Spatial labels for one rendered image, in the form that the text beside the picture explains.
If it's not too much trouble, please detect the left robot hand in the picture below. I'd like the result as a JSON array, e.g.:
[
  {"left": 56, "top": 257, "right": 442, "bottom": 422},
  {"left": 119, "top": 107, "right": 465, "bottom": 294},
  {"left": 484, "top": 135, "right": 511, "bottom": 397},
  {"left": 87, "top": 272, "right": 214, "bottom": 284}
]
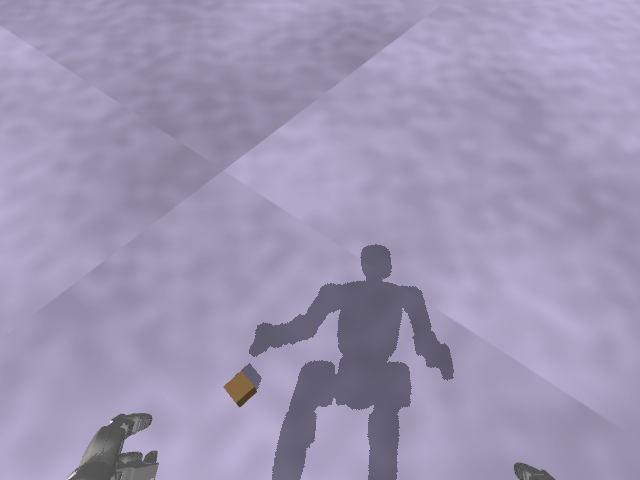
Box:
[{"left": 79, "top": 413, "right": 159, "bottom": 480}]

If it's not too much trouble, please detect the left robot arm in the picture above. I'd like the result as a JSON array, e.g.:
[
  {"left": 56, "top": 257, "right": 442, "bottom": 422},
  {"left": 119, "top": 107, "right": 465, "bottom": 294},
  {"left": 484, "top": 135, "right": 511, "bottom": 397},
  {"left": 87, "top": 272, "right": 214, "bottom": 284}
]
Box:
[{"left": 66, "top": 462, "right": 117, "bottom": 480}]

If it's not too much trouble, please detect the right robot hand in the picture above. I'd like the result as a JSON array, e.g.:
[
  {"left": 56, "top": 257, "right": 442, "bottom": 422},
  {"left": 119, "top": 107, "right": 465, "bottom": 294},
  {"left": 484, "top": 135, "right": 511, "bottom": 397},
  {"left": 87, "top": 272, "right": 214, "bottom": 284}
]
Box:
[{"left": 514, "top": 463, "right": 555, "bottom": 480}]

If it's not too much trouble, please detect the small box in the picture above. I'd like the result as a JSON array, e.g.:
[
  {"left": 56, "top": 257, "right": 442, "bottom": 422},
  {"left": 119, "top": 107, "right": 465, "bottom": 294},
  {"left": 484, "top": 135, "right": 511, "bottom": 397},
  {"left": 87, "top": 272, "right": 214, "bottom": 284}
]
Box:
[{"left": 223, "top": 371, "right": 257, "bottom": 408}]

